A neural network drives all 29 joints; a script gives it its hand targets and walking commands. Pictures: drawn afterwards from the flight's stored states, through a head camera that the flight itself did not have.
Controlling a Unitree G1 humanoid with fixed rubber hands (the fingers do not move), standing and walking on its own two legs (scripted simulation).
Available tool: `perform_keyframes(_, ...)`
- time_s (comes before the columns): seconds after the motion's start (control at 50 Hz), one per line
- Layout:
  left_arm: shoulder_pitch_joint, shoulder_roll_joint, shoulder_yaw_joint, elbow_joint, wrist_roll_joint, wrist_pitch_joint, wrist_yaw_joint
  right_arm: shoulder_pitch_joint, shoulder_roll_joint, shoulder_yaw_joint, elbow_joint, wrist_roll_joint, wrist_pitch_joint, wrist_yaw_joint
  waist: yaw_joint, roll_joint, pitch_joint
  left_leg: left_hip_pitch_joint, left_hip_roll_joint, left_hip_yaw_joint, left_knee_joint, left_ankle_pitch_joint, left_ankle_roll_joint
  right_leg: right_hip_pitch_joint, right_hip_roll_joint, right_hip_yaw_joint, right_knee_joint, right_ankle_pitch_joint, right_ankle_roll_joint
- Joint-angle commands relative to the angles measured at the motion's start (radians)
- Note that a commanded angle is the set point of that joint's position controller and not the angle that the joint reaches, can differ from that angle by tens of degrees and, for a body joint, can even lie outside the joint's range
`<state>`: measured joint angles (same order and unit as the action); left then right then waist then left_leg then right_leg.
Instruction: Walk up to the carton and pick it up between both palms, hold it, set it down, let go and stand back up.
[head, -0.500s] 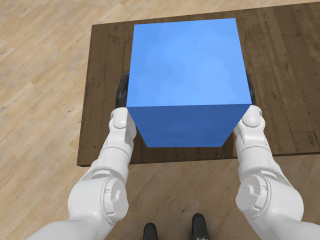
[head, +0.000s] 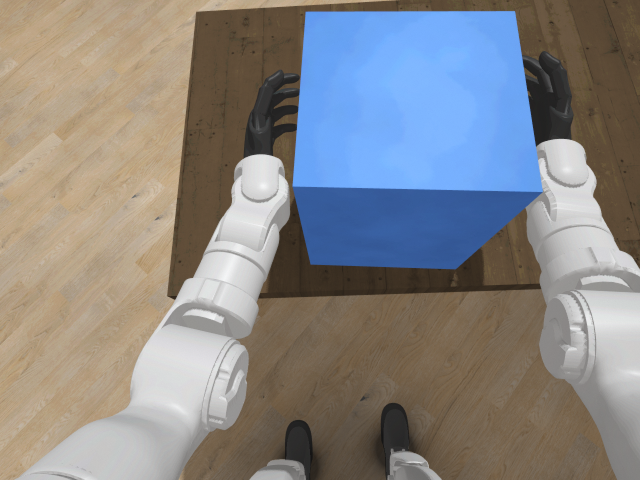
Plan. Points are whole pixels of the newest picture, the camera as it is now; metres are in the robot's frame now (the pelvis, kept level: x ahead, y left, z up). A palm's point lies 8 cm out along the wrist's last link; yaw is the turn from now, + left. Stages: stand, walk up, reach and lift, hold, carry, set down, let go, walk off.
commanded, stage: let go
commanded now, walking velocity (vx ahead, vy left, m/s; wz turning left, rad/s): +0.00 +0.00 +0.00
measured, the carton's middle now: (393, 162) +0.49 -0.05 -0.01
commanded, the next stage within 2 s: stand in 0.68 s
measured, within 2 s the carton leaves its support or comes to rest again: neither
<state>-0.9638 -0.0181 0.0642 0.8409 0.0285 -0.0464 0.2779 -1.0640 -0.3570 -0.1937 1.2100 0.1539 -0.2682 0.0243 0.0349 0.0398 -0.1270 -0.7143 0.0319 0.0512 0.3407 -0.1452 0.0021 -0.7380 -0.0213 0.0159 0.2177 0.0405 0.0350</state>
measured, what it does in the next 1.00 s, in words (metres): shifts its weight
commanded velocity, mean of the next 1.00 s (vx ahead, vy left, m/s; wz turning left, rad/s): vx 0.00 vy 0.00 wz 0.00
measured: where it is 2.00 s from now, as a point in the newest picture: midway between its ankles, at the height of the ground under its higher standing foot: (346, 467)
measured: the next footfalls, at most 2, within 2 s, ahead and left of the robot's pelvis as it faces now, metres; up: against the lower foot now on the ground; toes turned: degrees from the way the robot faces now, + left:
none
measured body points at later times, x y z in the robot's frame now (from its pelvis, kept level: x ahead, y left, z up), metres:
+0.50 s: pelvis -0.04 -0.06 -0.01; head +0.09 -0.10 +0.42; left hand +0.49 +0.08 +0.11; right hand +0.49 -0.29 +0.11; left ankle -0.03 +0.10 -0.73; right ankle +0.02 -0.15 -0.74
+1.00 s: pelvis +0.04 -0.04 -0.01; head +0.03 -0.03 +0.44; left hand +0.00 +0.28 -0.15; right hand +0.01 -0.33 -0.16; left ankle -0.03 +0.11 -0.74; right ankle +0.02 -0.15 -0.74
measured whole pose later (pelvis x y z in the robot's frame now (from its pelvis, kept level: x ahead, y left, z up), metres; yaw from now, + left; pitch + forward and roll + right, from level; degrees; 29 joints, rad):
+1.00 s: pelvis +0.04 -0.04 -0.01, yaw +1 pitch +5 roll +0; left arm 0.22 0.38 0.04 1.31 0.02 0.06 0.00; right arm 0.27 -0.31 -0.01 1.29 -0.07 0.03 0.00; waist 0.02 -0.01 -0.12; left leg -0.28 0.09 0.05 0.59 -0.40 -0.07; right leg -0.38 0.00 0.00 0.66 -0.38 -0.02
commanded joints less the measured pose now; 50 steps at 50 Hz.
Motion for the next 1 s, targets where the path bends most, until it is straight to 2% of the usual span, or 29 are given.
perform_keyframes(0.0,-0.41,0.004,-0.063,-0.088,-0.065,0.017,-0.007,-0.431,-0.262,0.009,-0.001,0.049,0.009,0.018,-0.082,0.004,-1.14,0.785,0.011,-0.062,0.193,0.832,-0.15,0.134,0.144,-0.037,0.065,0.365,-0.032)
perform_keyframes(0.02,-0.405,0.028,-0.044,-0.067,-0.074,0.044,-0.018,-0.447,-0.276,0.014,-0.019,0.049,0.022,0.014,-0.078,-0.019,-1.14,0.75,0.006,-0.058,0.2,0.811,-0.149,0.142,0.142,-0.028,0.059,0.398,-0.035)
perform_keyframes(0.04,-0.438,0.054,-0.039,-0.078,-0.083,0.057,-0.021,-0.489,-0.293,0.005,-0.017,0.054,0.029,0.012,-0.079,-0.011,-1.147,0.691,0.003,-0.059,0.183,0.752,-0.148,0.176,0.139,-0.03,0.068,0.411,-0.037)
perform_keyframes(0.08,-0.531,0.113,-0.024,-0.133,-0.095,0.05,-0.012,-0.562,-0.309,-0.015,-0.055,0.049,0.029,0.018,-0.07,-0.025,-1.181,0.576,-0.008,-0.046,0.154,0.648,-0.132,0.281,0.135,-0.035,0.108,0.473,-0.029)
perform_keyframes(0.14,-0.598,0.132,-0.023,-0.151,-0.117,0.034,-0.011,-0.607,-0.315,-0.003,-0.048,0.051,0.042,0.039,-0.063,-0.017,-1.155,0.633,-0.016,-0.043,0.159,0.66,-0.123,0.284,0.14,-0.052,0.113,0.463,-0.008)
perform_keyframes(0.18,-0.624,0.165,-0.02,-0.107,-0.145,0.038,-0.023,-0.642,-0.321,0.023,-0.046,0.057,0.063,0.049,-0.05,-0.039,-1.132,0.631,-0.026,-0.034,0.162,0.599,-0.112,0.298,0.138,-0.051,0.106,0.439,-0.002)
perform_keyframes(0.2,-0.627,0.191,-0.013,-0.076,-0.161,0.037,-0.03,-0.65,-0.309,0.047,-0.045,0.067,0.077,0.051,-0.042,-0.066,-1.124,0.566,-0.031,-0.023,0.149,0.529,-0.098,0.346,0.132,-0.049,0.117,0.437,0.009)
perform_keyframes(0.3,-0.744,0.323,-0.025,0.05,-0.274,-0.022,-0.071,-0.772,-0.235,0.159,-0.114,0.115,0.128,0.052,-0.026,-0.229,-1.15,0.067,-0.047,0.017,0.022,0.143,0.027,0.751,0.067,-0.014,0.242,0.475,0.08)
perform_keyframes(0.34,-0.757,0.356,-0.04,0.178,-0.315,-0.056,-0.1,-0.784,-0.179,0.205,-0.091,0.124,0.147,0.04,-0.031,-0.265,-1.106,-0.008,-0.043,0.013,0.011,0.065,0.068,0.758,0.034,0.005,0.247,0.38,0.099)
perform_keyframes(0.36,-0.75,0.38,-0.042,0.237,-0.327,-0.07,-0.115,-0.772,-0.167,0.208,-0.078,0.125,0.159,0.032,-0.035,-0.266,-1.107,-0.033,-0.046,0.015,0.019,0.046,0.074,0.749,0.023,0.01,0.248,0.341,0.103)
perform_keyframes(0.42,-0.728,0.414,-0.053,0.382,-0.357,-0.105,-0.149,-0.731,-0.125,0.219,-0.02,0.124,0.192,0.015,-0.037,-0.251,-1.116,-0.05,-0.038,0.003,0.046,0.032,0.072,0.662,0.0,0.024,0.227,0.2,0.093)
perform_keyframes(0.48,-0.723,0.43,-0.035,0.47,-0.344,-0.122,-0.165,-0.707,-0.109,0.205,0.005,0.092,0.207,-0.005,-0.045,-0.214,-1.085,-0.085,-0.029,-0.004,0.037,0.028,0.068,0.673,-0.007,0.021,0.236,0.21,0.081)
perform_keyframes(0.58,-0.778,0.487,-0.017,0.432,-0.34,-0.134,-0.171,-0.748,-0.111,0.153,-0.107,0.038,0.206,-0.043,-0.078,-0.199,-1.045,-0.021,-0.025,-0.016,0.029,0.049,0.045,0.694,-0.001,-0.001,0.238,0.249,0.088)
perform_keyframes(0.66,-0.823,0.524,-0.064,0.374,-0.376,-0.132,-0.163,-0.784,-0.129,0.141,-0.226,0.03,0.214,-0.065,-0.097,-0.176,-1.08,0.041,-0.023,-0.024,0.032,0.065,0.027,0.699,0.008,-0.015,0.233,0.241,0.084)
perform_keyframes(0.68,0.762,0.379,0.133,0.57,0.057,-0.038,-0.223,0.992,-0.148,0.345,0.041,-0.178,0.221,-0.055,-0.01,-0.215,-0.344,0.362,-0.083,0.044,0.149,0.163,-0.011,1.207,-0.055,0.154,0.224,0.432,0.055)
perform_keyframes(0.7,0.722,0.448,0.08,0.653,0.072,0.006,-0.223,0.898,-0.128,0.2,0.331,-0.188,0.227,-0.061,-0.061,-0.301,-0.798,0.401,0.08,0.019,0.252,0.248,-0.009,1.213,-0.241,0.098,0.428,1.056,-0.019)
perform_keyframes(0.72,0.826,0.458,0.084,0.63,0.096,0.056,-0.226,0.965,-0.128,0.178,0.323,-0.206,0.246,-0.068,-0.032,-0.321,-0.79,0.37,0.077,0.015,0.257,0.21,-0.006,1.211,-0.248,0.12,0.486,1.178,-0.044)
perform_keyframes(0.74,0.807,0.483,0.037,0.56,0.099,0.081,-0.247,0.876,-0.088,0.147,0.27,-0.207,0.261,-0.062,0.008,-0.278,-0.618,0.305,0.065,0.012,0.305,-0.237,-0.037,0.855,-0.309,0.168,0.259,0.162,-0.064)
perform_keyframes(0.76,0.666,0.475,0.032,0.41,0.109,0.09,-0.253,0.712,-0.106,0.155,0.123,-0.254,0.272,-0.06,0.011,-0.283,-0.364,0.321,0.065,0.009,0.389,-0.353,-0.03,0.558,-0.271,0.202,0.112,-0.534,-0.058)
perform_keyframes(0.78,0.531,0.489,0.013,0.315,0.103,0.1,-0.255,0.6,-0.123,0.145,0.009,-0.257,0.287,-0.047,-0.009,-0.268,-0.119,0.304,0.046,0.049,0.467,-0.352,-0.029,0.287,-0.225,0.232,0.0,-0.793,-0.05)
perform_keyframes(0.8,0.482,0.497,-0.004,0.234,0.086,0.112,-0.257,0.575,-0.139,0.157,-0.073,-0.266,0.298,-0.03,-0.015,-0.263,0.06,0.276,0.06,0.033,0.393,-0.282,-0.021,0.182,-0.18,0.23,-0.012,-0.802,-0.038)
perform_keyframes(0.82,0.461,0.499,-0.014,0.186,0.075,0.108,-0.256,0.608,-0.122,0.165,-0.101,-0.26,0.297,-0.018,-0.028,-0.174,0.169,0.309,0.082,0.006,0.303,-0.181,-0.019,0.113,-0.161,0.219,0.008,-0.706,-0.039)
perform_keyframes(0.86,0.557,0.505,-0.022,0.201,0.044,0.076,-0.256,0.781,-0.11,0.174,-0.104,-0.231,0.266,-0.01,-0.056,0.009,0.164,0.345,0.134,-0.074,0.144,-0.071,-0.018,0.259,-0.135,0.155,0.151,-0.408,-0.037)
perform_keyframes(0.88,0.633,0.511,-0.022,0.217,0.022,0.062,-0.264,0.868,-0.098,0.18,-0.1,-0.218,0.252,-0.014,-0.055,0.011,0.081,0.375,0.16,-0.118,0.094,-0.097,-0.008,0.349,-0.136,0.142,0.195,-0.354,-0.051)
perform_keyframes(0.9,0.703,0.49,-0.029,0.244,0.001,0.056,-0.276,0.959,-0.093,0.18,-0.097,-0.215,0.243,-0.02,-0.053,-0.004,0.027,0.424,0.175,-0.164,0.048,-0.156,-0.001,0.366,-0.129,0.138,0.241,-0.41,-0.062)
perform_keyframes(0.92,0.792,0.445,-0.03,0.263,-0.02,0.051,-0.288,1.017,-0.103,0.177,-0.097,-0.221,0.238,-0.028,-0.033,0.025,-0.037,0.513,0.229,-0.243,-0.013,-0.281,0.01,0.299,-0.088,0.112,0.297,-0.539,-0.061)
perform_keyframes(0.94,0.878,0.413,-0.032,0.287,-0.036,0.04,-0.3,1.033,-0.144,0.167,-0.108,-0.224,0.231,-0.036,-0.013,0.049,-0.063,0.558,0.27,-0.296,-0.015,-0.253,0.019,0.257,-0.025,0.07,0.428,-0.564,-0.059)
perform_keyframes(0.96,0.987,0.363,-0.056,0.299,-0.051,0.028,-0.301,0.985,-0.196,0.145,-0.159,-0.217,0.218,-0.048,0.038,0.09,-0.1,0.497,0.309,-0.293,-0.002,-0.193,0.055,0.344,-0.034,0.065,0.524,-0.501,-0.058)
perform_keyframes(0.98,1.048,0.374,-0.064,0.311,-0.051,0.022,-0.297,0.976,-0.198,0.137,-0.207,-0.215,0.213,-0.054,0.045,0.112,-0.115,0.391,0.302,-0.286,-0.006,-0.212,0.058,0.458,-0.071,0.072,0.517,-0.462,-0.057)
